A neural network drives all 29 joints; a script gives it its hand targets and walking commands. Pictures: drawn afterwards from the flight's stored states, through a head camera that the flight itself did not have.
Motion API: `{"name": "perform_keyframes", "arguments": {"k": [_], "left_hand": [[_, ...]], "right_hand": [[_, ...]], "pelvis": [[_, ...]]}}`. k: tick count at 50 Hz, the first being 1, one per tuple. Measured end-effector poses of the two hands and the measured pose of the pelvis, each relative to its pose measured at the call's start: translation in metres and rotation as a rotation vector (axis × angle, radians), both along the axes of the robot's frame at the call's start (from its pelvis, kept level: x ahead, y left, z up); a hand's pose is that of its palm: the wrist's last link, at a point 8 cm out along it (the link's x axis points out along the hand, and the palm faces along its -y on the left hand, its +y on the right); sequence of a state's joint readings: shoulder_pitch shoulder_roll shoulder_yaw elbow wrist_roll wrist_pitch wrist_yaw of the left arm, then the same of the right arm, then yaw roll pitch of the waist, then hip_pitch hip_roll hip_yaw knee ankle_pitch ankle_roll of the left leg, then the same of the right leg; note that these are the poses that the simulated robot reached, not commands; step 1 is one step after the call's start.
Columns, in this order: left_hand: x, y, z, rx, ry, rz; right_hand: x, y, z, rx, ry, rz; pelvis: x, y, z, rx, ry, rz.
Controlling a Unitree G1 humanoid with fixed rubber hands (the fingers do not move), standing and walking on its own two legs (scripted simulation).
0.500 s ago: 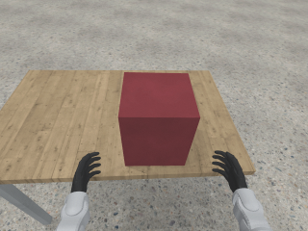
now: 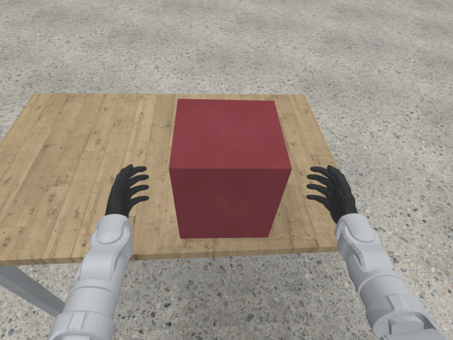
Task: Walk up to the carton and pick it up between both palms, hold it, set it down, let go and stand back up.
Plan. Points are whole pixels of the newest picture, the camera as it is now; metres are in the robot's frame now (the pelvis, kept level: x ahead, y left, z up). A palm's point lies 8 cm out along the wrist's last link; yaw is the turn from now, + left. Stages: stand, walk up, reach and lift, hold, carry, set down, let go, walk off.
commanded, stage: reach and lift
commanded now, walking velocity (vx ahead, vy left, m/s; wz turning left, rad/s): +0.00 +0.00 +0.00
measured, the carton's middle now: (225, 172) +0.48 +0.01 +0.00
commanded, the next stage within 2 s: none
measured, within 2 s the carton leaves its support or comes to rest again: neither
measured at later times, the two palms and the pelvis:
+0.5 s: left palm (119, 160) +0.40 +0.20 +0.10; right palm (340, 156) +0.43 -0.20 +0.11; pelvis +0.00 +0.00 +0.00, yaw -1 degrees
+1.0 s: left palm (115, 121) +0.45 +0.21 +0.15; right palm (333, 118) +0.48 -0.18 +0.16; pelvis -0.01 +0.00 -0.01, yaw -1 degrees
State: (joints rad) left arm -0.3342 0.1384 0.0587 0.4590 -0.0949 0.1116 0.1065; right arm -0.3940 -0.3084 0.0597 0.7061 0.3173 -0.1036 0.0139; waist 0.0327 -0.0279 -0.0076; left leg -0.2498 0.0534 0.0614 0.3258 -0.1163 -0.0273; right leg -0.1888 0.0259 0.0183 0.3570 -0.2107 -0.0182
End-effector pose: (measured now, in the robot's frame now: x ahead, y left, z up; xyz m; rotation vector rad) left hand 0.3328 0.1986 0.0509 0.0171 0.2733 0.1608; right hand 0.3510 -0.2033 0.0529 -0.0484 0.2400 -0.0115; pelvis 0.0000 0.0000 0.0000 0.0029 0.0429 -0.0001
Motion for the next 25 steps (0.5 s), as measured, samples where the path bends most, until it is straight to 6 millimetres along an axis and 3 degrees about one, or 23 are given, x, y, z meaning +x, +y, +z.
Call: {"name": "perform_keyframes", "arguments": {"k": [25], "left_hand": [[0.069,0.006,0.053,-0.002,0.008,0.003]], "right_hand": [[0.082,0.0,0.055,0.004,0.0,-0.025]], "pelvis": [[0.004,0.002,-0.002,-0.012,0.106,-0.01]]}}
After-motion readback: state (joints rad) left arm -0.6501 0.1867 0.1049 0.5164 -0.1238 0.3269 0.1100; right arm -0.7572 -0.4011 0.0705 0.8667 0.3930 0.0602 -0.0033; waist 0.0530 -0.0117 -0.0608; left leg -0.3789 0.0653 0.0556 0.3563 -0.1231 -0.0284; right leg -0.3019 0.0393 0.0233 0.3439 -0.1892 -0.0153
